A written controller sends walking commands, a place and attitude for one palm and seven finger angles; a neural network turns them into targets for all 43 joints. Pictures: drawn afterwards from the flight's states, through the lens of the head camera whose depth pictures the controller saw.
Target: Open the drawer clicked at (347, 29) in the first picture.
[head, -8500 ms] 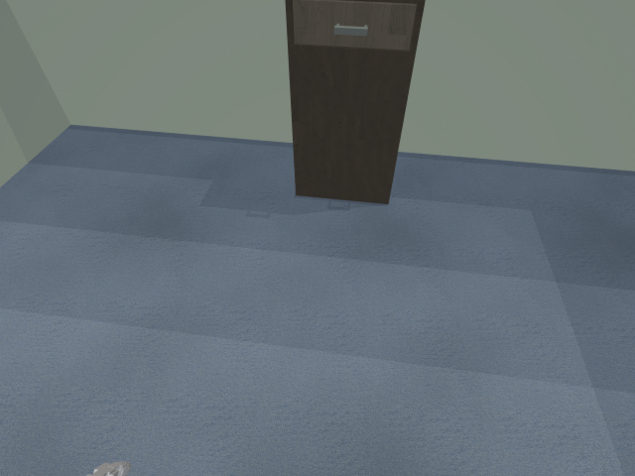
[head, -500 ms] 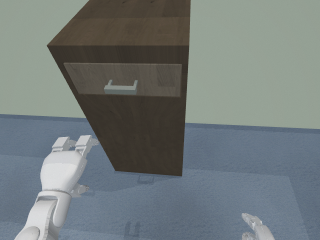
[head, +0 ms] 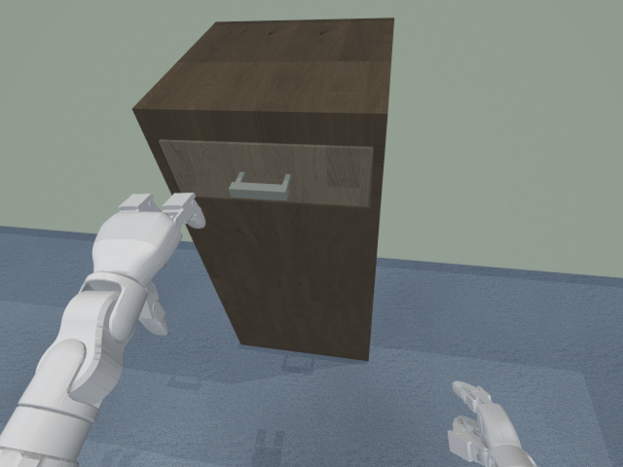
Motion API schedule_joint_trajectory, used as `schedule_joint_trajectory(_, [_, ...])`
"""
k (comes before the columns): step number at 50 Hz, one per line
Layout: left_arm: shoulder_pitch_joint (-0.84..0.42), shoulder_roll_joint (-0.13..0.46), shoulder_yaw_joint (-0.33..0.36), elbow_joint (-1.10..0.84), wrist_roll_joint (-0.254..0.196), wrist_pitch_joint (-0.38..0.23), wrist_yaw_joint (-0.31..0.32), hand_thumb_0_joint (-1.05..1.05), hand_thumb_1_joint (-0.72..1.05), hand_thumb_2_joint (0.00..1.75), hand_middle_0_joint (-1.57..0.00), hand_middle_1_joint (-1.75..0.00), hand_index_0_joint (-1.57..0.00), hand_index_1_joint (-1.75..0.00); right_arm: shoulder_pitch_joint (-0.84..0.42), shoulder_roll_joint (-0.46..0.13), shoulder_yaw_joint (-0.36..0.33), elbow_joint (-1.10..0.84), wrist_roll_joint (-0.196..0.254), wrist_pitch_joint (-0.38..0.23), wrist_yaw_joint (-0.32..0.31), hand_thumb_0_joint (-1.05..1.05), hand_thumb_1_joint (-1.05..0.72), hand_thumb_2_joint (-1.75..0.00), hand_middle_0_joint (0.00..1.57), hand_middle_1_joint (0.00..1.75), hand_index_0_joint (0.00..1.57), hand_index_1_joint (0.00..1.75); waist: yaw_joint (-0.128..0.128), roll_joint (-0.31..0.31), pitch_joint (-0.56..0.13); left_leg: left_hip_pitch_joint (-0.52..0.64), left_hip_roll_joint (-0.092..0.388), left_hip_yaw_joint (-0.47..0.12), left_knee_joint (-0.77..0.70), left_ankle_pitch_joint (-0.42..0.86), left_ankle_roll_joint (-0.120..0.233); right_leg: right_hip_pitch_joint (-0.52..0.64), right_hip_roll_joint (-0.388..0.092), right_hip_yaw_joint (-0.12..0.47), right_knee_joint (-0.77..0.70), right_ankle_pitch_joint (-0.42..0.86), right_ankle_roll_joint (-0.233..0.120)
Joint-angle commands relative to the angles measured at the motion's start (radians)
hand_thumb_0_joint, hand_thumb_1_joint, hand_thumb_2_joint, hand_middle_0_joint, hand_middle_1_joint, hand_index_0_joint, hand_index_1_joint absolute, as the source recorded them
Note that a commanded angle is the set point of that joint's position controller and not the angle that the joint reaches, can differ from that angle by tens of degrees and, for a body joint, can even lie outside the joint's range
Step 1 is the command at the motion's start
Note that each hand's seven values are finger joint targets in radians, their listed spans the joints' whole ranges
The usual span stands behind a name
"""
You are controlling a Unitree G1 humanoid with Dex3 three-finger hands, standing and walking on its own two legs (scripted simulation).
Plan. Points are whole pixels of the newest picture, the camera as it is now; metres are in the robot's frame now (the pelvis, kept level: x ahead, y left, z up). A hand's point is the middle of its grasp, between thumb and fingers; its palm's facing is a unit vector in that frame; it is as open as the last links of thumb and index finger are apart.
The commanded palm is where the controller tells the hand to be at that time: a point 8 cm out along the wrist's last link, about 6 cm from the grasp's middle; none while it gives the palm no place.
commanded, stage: raise the hand with hooked fingers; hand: left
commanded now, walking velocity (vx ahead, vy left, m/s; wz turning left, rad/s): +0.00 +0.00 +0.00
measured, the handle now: (261, 184) +0.59 +0.20 +0.02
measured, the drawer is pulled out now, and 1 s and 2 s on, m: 0.00 0.00 0.00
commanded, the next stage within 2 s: move the hooked fingers above the handle in 0.44 s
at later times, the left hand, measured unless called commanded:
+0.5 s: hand (163, 262) +0.30 +0.23 +0.13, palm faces +0.09 -0.05 -0.99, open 13.8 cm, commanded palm +0.27 +0.23 +0.18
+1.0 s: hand (200, 233) +0.37 +0.22 +0.11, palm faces +0.02 -0.03 -1.00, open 13.8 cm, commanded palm +0.35 +0.22 +0.16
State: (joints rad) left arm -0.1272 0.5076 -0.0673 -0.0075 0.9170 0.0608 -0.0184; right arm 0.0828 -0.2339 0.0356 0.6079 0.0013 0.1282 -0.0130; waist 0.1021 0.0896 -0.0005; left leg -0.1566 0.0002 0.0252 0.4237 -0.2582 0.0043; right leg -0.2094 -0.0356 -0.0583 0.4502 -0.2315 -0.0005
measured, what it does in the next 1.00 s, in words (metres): stands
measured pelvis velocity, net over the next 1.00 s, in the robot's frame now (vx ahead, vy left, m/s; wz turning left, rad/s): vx -0.01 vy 0.00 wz -0.01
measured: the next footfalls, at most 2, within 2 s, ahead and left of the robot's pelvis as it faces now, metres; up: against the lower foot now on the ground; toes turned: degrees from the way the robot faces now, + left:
none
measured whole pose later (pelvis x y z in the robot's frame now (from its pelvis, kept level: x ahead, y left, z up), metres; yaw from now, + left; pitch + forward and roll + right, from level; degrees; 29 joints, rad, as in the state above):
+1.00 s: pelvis -0.01 +0.00 +0.00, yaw -1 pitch +3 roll +1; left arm -0.42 0.49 -0.11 0.35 0.94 -0.01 0.01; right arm 0.17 -0.26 0.00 0.65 0.02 0.12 -0.02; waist 0.05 0.07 -0.02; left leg -0.23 0.00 0.04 0.41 -0.24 0.00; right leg -0.29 -0.03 -0.05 0.45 -0.21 0.00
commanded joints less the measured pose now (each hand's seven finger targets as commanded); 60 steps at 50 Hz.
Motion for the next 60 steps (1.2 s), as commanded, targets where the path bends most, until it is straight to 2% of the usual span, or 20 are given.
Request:
schedule_joint_trajectory(1, [-0.362, 0.246, 0.165, -0.177, -0.013, -0.032, -0.001, 0.0, -0.5, 0.3, -0.3, -1.2, -0.3, -1.2, -0.112, -0.119, -0.047, -0.132, 0.003, -0.044, -0.009, 0.0, -0.9, -0.9, 0.2, 0.3, 0.2, 0.3, -0.02, -0.039, -0.242, 0.01, -0.027, -0.004, -0.056, 0.33, 0.016, 0.172, 0.032, 0.028, -0.044, 0.262, -0.035])
schedule_joint_trajectory(2, [-0.373, 0.26, 0.175, -0.166, -0.019, -0.037, -0.006, 0.0, -0.5, 0.3, -0.3, -1.2, -0.3, -1.2, -0.109, -0.122, -0.049, -0.131, 0.004, -0.045, -0.01, 0.0, -0.9, -0.9, 0.2, 0.3, 0.2, 0.3, -0.019, -0.042, -0.237, 0.009, -0.027, -0.004, -0.06, 0.331, 0.017, 0.174, 0.032, 0.027, -0.048, 0.266, -0.034])
schedule_joint_trajectory(7, [-0.251, 0.22, 0.169, -0.129, -0.048, -0.06, -0.041, 0.0, -0.5, 0.3, -0.3, -1.2, -0.3, -1.2, -0.092, -0.133, -0.06, -0.142, 0.009, -0.041, 0.004, 0.0, -0.9, -0.9, 0.2, 0.3, 0.2, 0.3, -0.007, -0.102, -0.22, -0.021, -0.028, 0.006, -0.063, 0.34, 0.019, 0.181, 0.03, 0.023, -0.046, 0.291, -0.029])
schedule_joint_trajectory(11, [-0.266, 0.248, 0.198, -0.191, -0.049, -0.097, -0.023, 0.0, -0.5, 0.3, -0.3, -1.2, -0.3, -1.2, -0.089, -0.136, -0.065, -0.146, 0.005, -0.048, 0.007, 0.0, -0.9, -0.9, 0.2, 0.3, 0.2, 0.3, -0.002, -0.096, -0.248, -0.021, -0.031, 0.005, -0.061, 0.325, 0.021, 0.184, 0.027, 0.029, -0.043, 0.275, -0.029])
schedule_joint_trajectory(14, [-0.288, 0.273, 0.231, -0.226, -0.043, -0.121, 0.02, 0.0, -0.5, 0.3, -0.3, -1.2, -0.3, -1.2, -0.083, -0.136, -0.071, -0.142, 0.004, -0.053, 0.007, 0.0, -0.9, -0.9, 0.2, 0.3, 0.2, 0.3, 0.006, -0.06, -0.27, -0.015, -0.034, 0.001, -0.061, 0.325, 0.019, 0.178, 0.027, 0.033, -0.04, 0.267, -0.031])
schedule_joint_trajectory(20, [-0.306, 0.258, 0.221, -0.177, -0.037, -0.094, 0.07, 0.0, -0.5, 0.3, -0.3, -1.2, -0.3, -1.2, -0.095, -0.133, -0.073, -0.127, 0.015, -0.057, 0.004, 0.0, -0.9, -0.9, 0.2, 0.3, 0.2, 0.3, -0.004, -0.054, -0.251, -0.021, -0.035, 0.008, -0.065, 0.276, 0.018, 0.16, 0.027, 0.039, -0.058, 0.211, -0.03])
schedule_joint_trajectory(26, [-0.306, 0.221, 0.156, -0.149, -0.033, -0.059, 0.036, 0.0, -0.5, 0.3, -0.3, -1.2, -0.3, -1.2, -0.109, -0.13, -0.066, -0.13, 0.017, -0.054, -0.004, 0.0, -0.9, -0.9, 0.2, 0.3, 0.2, 0.3, -0.015, -0.075, -0.226, -0.018, -0.033, 0.015, -0.075, 0.238, 0.023, 0.147, 0.025, 0.037, -0.069, 0.174, -0.025])
schedule_joint_trajectory(28, [-0.308, 0.235, 0.166, -0.135, -0.032, -0.061, 0.024, 0.0, -0.5, 0.3, -0.3, -1.2, -0.3, -1.2, -0.102, -0.134, -0.064, -0.129, 0.014, -0.053, -0.008, 0.0, -0.9, -0.9, 0.2, 0.3, 0.2, 0.3, -0.015, -0.094, -0.213, -0.027, -0.034, 0.013, -0.079, 0.233, 0.023, 0.148, 0.027, 0.033, -0.07, 0.173, -0.025])
schedule_joint_trajectory(30, [-0.381, 0.207, 0.131, -0.086, -0.027, -0.067, 0.015, 0.0, -0.5, 0.3, -0.3, -1.2, -0.3, -1.2, -0.099, -0.131, -0.061, -0.119, 0.019, -0.054, -0.012, 0.0, -0.9, -0.9, 0.2, 0.3, 0.2, 0.3, -0.038, -0.096, -0.176, -0.034, -0.032, 0.012, -0.079, 0.191, 0.022, 0.102, 0.033, 0.03, -0.086, 0.12, -0.024])
schedule_joint_trajectory(34, [-0.523, 0.18, 0.077, -0.055, -0.003, -0.1, 0.028, 0.0, -0.5, 0.3, -0.3, -1.2, -0.3, -1.2, -0.071, -0.125, -0.063, -0.11, 0.015, -0.063, -0.019, 0.0, -0.9, -0.9, 0.2, 0.3, 0.2, 0.3, -0.049, -0.064, -0.209, -0.013, -0.034, 0.004, -0.075, 0.18, 0.019, 0.072, 0.034, 0.025, -0.078, 0.095, -0.029])
schedule_joint_trajectory(36, [-0.584, 0.194, 0.084, -0.013, 0.007, -0.113, 0.043, 0.0, -0.5, 0.3, -0.3, -1.2, -0.3, -1.2, -0.056, -0.123, -0.064, -0.103, 0.015, -0.071, -0.022, 0.0, -0.9, -0.9, 0.2, 0.3, 0.2, 0.3, -0.048, -0.066, -0.233, -0.01, -0.036, 0.001, -0.07, 0.174, 0.02, 0.071, 0.035, 0.026, -0.075, 0.078, -0.031])
schedule_joint_trajectory(40, [-0.623, 0.224, 0.117, 0.087, 0.019, -0.109, 0.071, 0.0, -0.5, 0.3, -0.3, -1.2, -0.3, -1.2, -0.035, -0.128, -0.068, -0.087, 0.017, -0.064, -0.023, 0.0, -0.9, -0.9, 0.2, 0.3, 0.2, 0.3, -0.042, -0.057, -0.271, -0.034, -0.037, 0.004, -0.064, 0.214, 0.013, 0.1, 0.035, 0.028, -0.059, 0.129, -0.036])
schedule_joint_trajectory(41, [-0.629, 0.198, 0.094, 0.086, 0.017, -0.109, 0.074, 0.0, -0.5, 0.3, -0.3, -1.2, -0.3, -1.2, -0.03, -0.122, -0.069, -0.091, 0.017, -0.065, -0.021, 0.0, -0.9, -0.9, 0.2, 0.3, 0.2, 0.3, -0.036, -0.069, -0.292, -0.029, -0.037, 0.005, -0.06, 0.237, 0.017, 0.11, 0.033, 0.028, -0.05, 0.155, -0.036])
schedule_joint_trajectory(42, [-0.611, 0.217, 0.116, 0.112, 0.019, -0.103, 0.077, 0.0, -0.5, 0.3, -0.3, -1.2, -0.3, -1.2, -0.028, -0.125, -0.072, -0.088, 0.018, -0.063, -0.022, 0.0, -0.9, -0.9, 0.2, 0.3, 0.2, 0.3, -0.034, -0.066, -0.289, -0.033, -0.033, 0.01, -0.056, 0.255, 0.017, 0.111, 0.033, 0.027, -0.044, 0.179, -0.038])
schedule_joint_trajectory(47, [-0.612, 0.207, 0.104, 0.194, 0.025, -0.076, 0.066, 0.0, -0.5, 0.3, -0.3, -1.2, -0.3, -1.2, -0.008, -0.138, -0.076, -0.094, 0.022, -0.046, -0.019, 0.0, -0.9, -0.9, 0.2, 0.3, 0.2, 0.3, -0.033, -0.102, -0.295, -0.066, -0.031, 0.018, -0.051, 0.277, 0.021, 0.124, 0.032, 0.029, -0.03, 0.22, -0.037])
schedule_joint_trajectory(49, [-0.652, 0.189, 0.076, 0.186, 0.028, -0.08, 0.058, 0.0, -0.5, 0.3, -0.3, -1.2, -0.3, -1.2, 0.004, -0.14, -0.08, -0.099, 0.023, -0.042, -0.018, 0.0, -0.9, -0.9, 0.2, 0.3, 0.2, 0.3, -0.045, -0.091, -0.311, -0.061, -0.031, 0.017, -0.04, 0.29, 0.023, 0.112, 0.033, 0.03, -0.021, 0.239, -0.037])
schedule_joint_trajectory(52, [-0.628, 0.228, 0.117, 0.2, 0.021, -0.101, 0.055, 0.0, -0.5, 0.3, -0.3, -1.2, -0.3, -1.2, 0.025, -0.145, -0.089, -0.101, 0.022, -0.042, -0.021, 0.0, -0.9, -0.9, 0.2, 0.3, 0.2, 0.3, -0.039, -0.099, -0.331, -0.064, -0.033, 0.018, -0.028, 0.307, 0.029, 0.127, 0.033, 0.036, -0.012, 0.264, -0.036])
schedule_joint_trajectory(55, [-0.679, 0.217, 0.109, 0.212, 0.02, -0.126, 0.063, 0.0, -0.5, 0.3, -0.3, -1.2, -0.3, -1.2, 0.047, -0.149, -0.098, -0.093, 0.024, -0.043, -0.023, 0.0, -0.9, -0.9, 0.2, 0.3, 0.2, 0.3, -0.058, -0.106, -0.322, -0.074, -0.032, 0.014, -0.015, 0.315, 0.028, 0.097, 0.039, 0.031, -0.005, 0.268, -0.035])
schedule_joint_trajectory(59, [-0.736, 0.198, 0.088, 0.211, 0.028, -0.147, 0.101, 0.0, -0.5, 0.3, -0.3, -1.2, -0.3, -1.2, 0.084, -0.146, -0.112, -0.077, 0.025, -0.048, -0.021, 0.0, -0.9, -0.9, 0.2, 0.3, 0.2, 0.3, -0.069, -0.061, -0.363, -0.043, -0.03, 0.013, 0.011, 0.357, 0.027, 0.056, 0.043, 0.031, 0.017, 0.289, -0.038])
schedule_joint_trajectory(60, [-0.754, 0.209, 0.099, 0.233, 0.03, -0.146, 0.109, 0.0, -0.5, 0.3, -0.3, -1.2, -0.3, -1.2, 0.095, -0.15, -0.114, -0.072, 0.024, -0.05, -0.02, 0.0, -0.9, -0.9, 0.2, 0.3, 0.2, 0.3, -0.073, -0.078, -0.364, -0.053, -0.031, 0.011, 0.014, 0.349, 0.026, 0.058, 0.044, 0.03, 0.016, 0.279, -0.039])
